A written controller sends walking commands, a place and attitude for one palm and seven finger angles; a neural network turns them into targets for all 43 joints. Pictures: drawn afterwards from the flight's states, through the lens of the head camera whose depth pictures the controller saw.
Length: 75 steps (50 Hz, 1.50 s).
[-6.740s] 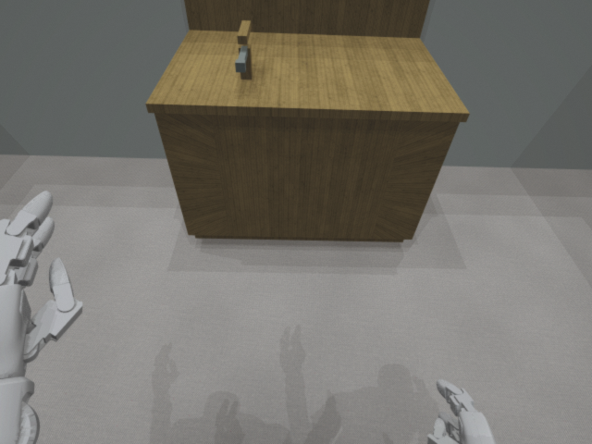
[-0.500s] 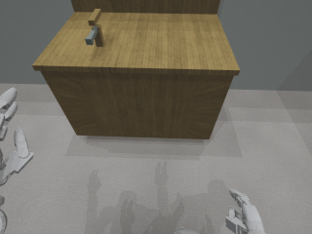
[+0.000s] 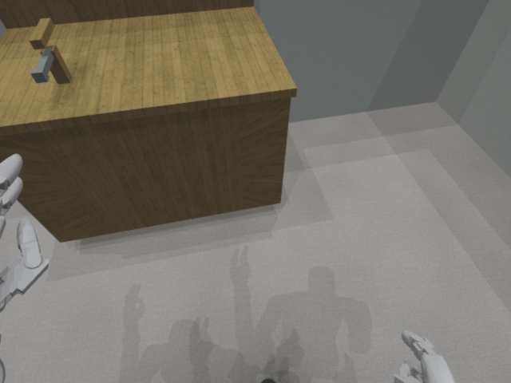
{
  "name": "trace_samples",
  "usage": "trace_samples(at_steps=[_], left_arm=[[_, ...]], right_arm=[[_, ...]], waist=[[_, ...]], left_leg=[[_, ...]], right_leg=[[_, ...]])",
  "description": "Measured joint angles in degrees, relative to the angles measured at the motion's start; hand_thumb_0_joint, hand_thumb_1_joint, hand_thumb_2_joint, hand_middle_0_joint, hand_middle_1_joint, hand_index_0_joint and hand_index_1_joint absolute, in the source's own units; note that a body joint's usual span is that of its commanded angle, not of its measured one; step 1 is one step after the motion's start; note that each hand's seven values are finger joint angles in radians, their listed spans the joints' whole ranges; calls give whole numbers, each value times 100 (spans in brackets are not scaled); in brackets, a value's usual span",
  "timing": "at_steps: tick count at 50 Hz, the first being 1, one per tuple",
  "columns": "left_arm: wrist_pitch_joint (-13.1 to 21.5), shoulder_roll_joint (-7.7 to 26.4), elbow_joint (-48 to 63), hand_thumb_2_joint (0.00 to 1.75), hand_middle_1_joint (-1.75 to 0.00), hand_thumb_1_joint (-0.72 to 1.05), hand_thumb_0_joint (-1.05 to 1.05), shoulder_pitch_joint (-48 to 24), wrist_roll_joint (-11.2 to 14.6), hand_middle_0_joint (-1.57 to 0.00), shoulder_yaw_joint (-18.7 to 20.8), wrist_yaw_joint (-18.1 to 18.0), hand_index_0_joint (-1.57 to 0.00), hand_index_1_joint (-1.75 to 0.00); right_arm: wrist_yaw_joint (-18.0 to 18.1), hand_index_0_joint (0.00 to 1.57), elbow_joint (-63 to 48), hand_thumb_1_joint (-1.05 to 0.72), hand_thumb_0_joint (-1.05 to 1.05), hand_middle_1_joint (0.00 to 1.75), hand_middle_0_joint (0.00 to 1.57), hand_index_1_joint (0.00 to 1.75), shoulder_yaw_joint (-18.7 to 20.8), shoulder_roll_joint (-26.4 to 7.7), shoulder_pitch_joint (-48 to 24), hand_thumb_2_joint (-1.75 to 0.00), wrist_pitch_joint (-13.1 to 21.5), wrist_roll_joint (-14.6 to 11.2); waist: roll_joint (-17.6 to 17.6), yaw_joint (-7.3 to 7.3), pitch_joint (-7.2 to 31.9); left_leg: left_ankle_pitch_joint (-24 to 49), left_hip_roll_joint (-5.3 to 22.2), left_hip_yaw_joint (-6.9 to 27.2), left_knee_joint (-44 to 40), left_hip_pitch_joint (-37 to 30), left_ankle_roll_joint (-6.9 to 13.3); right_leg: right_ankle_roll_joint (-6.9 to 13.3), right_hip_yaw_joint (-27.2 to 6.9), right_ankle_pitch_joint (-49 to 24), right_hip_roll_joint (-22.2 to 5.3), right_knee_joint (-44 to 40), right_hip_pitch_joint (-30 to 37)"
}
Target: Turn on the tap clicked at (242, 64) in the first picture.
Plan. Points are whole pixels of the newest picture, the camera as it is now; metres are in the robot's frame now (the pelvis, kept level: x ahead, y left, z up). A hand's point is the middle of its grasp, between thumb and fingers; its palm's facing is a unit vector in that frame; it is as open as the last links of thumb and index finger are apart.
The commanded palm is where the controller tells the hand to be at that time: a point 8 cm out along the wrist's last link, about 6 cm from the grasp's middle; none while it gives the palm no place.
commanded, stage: turn to face it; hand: left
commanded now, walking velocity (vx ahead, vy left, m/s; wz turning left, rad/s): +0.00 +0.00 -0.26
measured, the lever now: (40, 75) +0.80 +0.61 +0.03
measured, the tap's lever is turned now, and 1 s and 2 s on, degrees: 0 0 0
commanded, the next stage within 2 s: take the last steps up to it in 0.08 s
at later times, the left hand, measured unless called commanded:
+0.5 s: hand (77, 279) +0.20 +0.20 +0.16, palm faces +0.28 -0.84 -0.47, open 7.4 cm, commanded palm +0.14 +0.26 +0.18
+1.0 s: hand (52, 229) +0.26 +0.25 +0.17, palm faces +0.37 -0.81 -0.46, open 7.4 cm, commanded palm +0.20 +0.30 +0.18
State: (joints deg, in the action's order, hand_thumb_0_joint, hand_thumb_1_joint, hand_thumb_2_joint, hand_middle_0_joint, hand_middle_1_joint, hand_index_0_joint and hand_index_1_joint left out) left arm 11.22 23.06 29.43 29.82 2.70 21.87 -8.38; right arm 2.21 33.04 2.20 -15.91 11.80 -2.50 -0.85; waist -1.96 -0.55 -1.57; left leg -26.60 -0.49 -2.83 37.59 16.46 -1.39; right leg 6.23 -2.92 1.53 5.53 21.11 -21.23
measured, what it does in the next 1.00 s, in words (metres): steps on the spot: left foot, then right foot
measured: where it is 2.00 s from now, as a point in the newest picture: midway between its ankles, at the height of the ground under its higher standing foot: (212, 370)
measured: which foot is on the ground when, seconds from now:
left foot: up 0.00-0.04, down 0.06-0.30, up 0.32-0.62, down 0.64-0.88, up 0.90-1.00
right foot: down 0.00-0.08, up 0.10-0.26, down 0.28-0.64, up 0.66-0.86, down 0.88-1.00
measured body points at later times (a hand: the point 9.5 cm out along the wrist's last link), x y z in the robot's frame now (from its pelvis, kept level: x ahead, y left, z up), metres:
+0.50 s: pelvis -0.03 -0.02 +0.00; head +0.00 -0.03 +0.45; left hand +0.18 +0.24 +0.19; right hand +0.09 -0.26 -0.11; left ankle -0.02 +0.11 -0.69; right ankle +0.00 -0.11 -0.74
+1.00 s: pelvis +0.04 +0.02 -0.01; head +0.06 +0.00 +0.44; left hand +0.23 +0.29 +0.19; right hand +0.19 -0.20 -0.13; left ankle +0.02 +0.14 -0.67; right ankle +0.04 -0.08 -0.74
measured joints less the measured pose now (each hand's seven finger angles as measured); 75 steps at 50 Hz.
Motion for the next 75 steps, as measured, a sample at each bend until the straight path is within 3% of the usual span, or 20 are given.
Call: trace_samples(at_steps=[3, 5, 8, 11, 14, 16, 22, 25, 32, 38, 42, 44, 47, 51, 55, 60, 62, 65, 68, 75], left_arm=[[-47, -134, 8, 90, -30, 89, 2, -123, -50, -21, -149, 22, -22, -31], [-45, -156, 14, 90, -30, 89, 2, -231, -87, -21, -196, 62, -22, -30], [-46, -123, -54, 90, -30, 89, 2, -218, -145, -21, -145, 99, -22, -30], [-85, -189, -161, 90, -30, 89, 2, -211, -150, -21, -127, 80, -22, -30], [-100, -206, -190, 90, -30, 89, 2, -323, -189, -21, -134, 0, -21, -30], [-68, -274, -269, 90, -30, 89, 2, -561, -229, -21, -205, -28, -21, -30], [71, -323, -230, 90, -30, 89, 2, -401, -180, -21, -311, 50, -22, -30], [173, -171, -52, 90, -30, 89, 2, -10, -187, -22, -209, 49, -22, -31], [275, -113, 178, 90, -30, 89, 2, 48, -197, -22, -80, -90, -22, -31], [267, -213, -319, 90, -30, 89, 2, -342, -235, -21, -45, -77, -21, -30], [227, -238, -249, 90, -30, 89, 2, -263, -209, -21, -116, -35, -21, -30], [252, -169, -157, 90, -30, 89, 2, -230, -223, -21, -139, -13, -21, -30], [332, -184, -244, 90, -30, 89, 2, -424, -216, -21, -229, 74, -21, -30], [402, -332, -396, 90, -30, 89, 2, -362, -160, -22, -185, 139, -22, -31], [411, -328, -244, 90, -30, 89, 2, -141, -179, -22, -132, 85, -22, -31], [353, -288, 196, 90, -30, 89, 2, -75, -211, -22, -158, -36, -22, -31], [369, -215, 318, 90, -30, 89, 2, -207, -200, -22, -92, -72, -22, -31], [395, -31, 41, 90, -30, 89, 2, -658, -178, -21, 35, -75, -22, -31], [315, 32, 19, 90, -30, 89, 2, -652, -101, -21, 157, -55, -21, -30], [380, 20, 349, 90, -30, 89, 2, -1, -56, -21, 62, 36, -21, -30]], right_arm=[[5, 19, -121, -91, 1, 30, 20, 29, 9, -14, 15, -90, 19, 17], [27, 19, -189, -91, 1, 30, 20, 29, 4, 64, -19, -90, 64, 35], [37, 19, -224, -91, 1, 30, 20, 29, -37, 295, 5, -90, 243, 26], [-2, 19, -154, -91, 1, 30, 20, 29, -143, 473, 72, -90, 471, -6], [-49, 20, -43, -91, 1, 30, 20, 30, -303, 616, 97, -90, 627, -12], [-50, 20, 108, -91, 1, 30, 20, 30, -370, 640, 3, -90, 632, 4], [-16, 20, 437, -91, 1, 30, 21, 30, -321, 531, -89, -90, 337, 63], [30, 20, 411, -91, 1, 30, 21, 30, -226, 441, 39, -90, 325, 79], [166, 20, 310, -91, 1, 30, 20, 30, 45, 89, 355, -90, 556, 111], [164, 19, 409, -91, 1, 30, 20, 29, 48, 361, 214, -90, 756, 55], [77, 19, 395, -91, 1, 30, 20, 29, -143, 600, 160, -90, 870, 57], [46, 20, 338, -91, 1, 30, 20, 30, -229, 669, 154, -90, 878, 66], [-13, 20, 465, -91, 1, 30, 20, 30, -236, 643, -16, -90, 743, 63], [-57, 20, 572, -91, 1, 30, 21, 30, -212, 529, -153, -90, 523, 61], [-25, 20, 424, -91, 1, 30, 21, 30, -159, 417, -111, -90, 489, 82], [81, 20, 216, -91, 1, 30, 20, 30, -9, 212, 17, -90, 606, 103], [133, 20, 126, -91, 1, 30, 20, 30, 79, 168, -1, -90, 670, 74], [149, 19, 178, -91, 1, 30, 20, 30, 121, 399, -219, -90, 741, 42], [73, 19, 216, -91, 1, 30, 20, 29, -13, 663, -308, -90, 841, -10], [19, 20, 237, -91, 1, 30, 20, 30, -281, 867, -37, -90, 983, 23]], waist=[[33, -3, 117], [13, 28, 48], [29, 84, 41], [230, 197, 61], [374, 251, 8], [526, 187, -96], [348, -74, -145], [175, -139, -118], [68, -9, -105], [121, -43, -16], [293, -11, 15], [374, 0, 15], [532, 29, -102], [478, 82, -166], [223, 90, -281], [28, 184, -383], [23, 177, -394], [-71, 92, -478], [-41, -25, -374], [262, 18, -203]], left_leg=[[232, 72, -61, -991, -480, 180], [1062, 148, -120, -1120, -512, 202], [1006, 254, -221, -917, -537, 91], [822, 462, -279, -728, -522, -23], [595, 659, -294, -279, -386, -131], [296, 770, -161, 210, -162, -92], [273, 302, -21, 2106, 853, 9], [417, 307, -198, 1454, 840, 38], [894, 284, -404, -869, -167, 210], [975, 193, -417, -640, -269, 299], [876, 247, -391, -637, -362, 242], [659, 263, -346, -309, -259, 203], [251, 255, -108, 1355, 401, 185], [570, 315, 4, 2729, 1247, 30], [918, 551, -195, 1476, 1304, 49], [1307, 500, -576, -405, 535, 116], [1754, 446, -651, -642, 339, 194], [1274, 385, -693, -173, 406, 301], [1168, 393, -704, -351, 306, 336], [1059, 354, -773, -722, -97, 305]], right_leg=[[-111, 31, -24, 104, 34, -99], [-393, 58, 650, 142, 590, -300], [-694, 209, 1658, -2, 2534, -720], [-802, 457, 2074, -314, 2695, -464], [-763, 672, 1688, -567, 1404, 305], [-503, 857, 1264, -496, 1340, 323], [-350, 874, 1190, -650, 1017, 359], [-386, 828, 1019, -755, 693, 432], [-611, 789, 1292, -957, 1034, 411], [-716, 744, 2556, -932, 3194, -215], [-760, 1074, 2371, -885, 2269, 33], [-643, 1203, 1867, -843, 1396, 363], [-399, 1337, 1573, -867, 1572, 394], [-498, 1291, 1664, -974, 1236, 650], [-639, 1235, 1573, -1198, 879, 878], [-929, 1119, 1875, -1453, 1080, 1041], [-926, 1013, 2195, -1535, 1696, 863], [-781, 580, 2961, -1359, 3654, 125], [-786, 667, 2857, -1180, 4505, -527], [-812, 1216, 2044, -998, 2305, -354]])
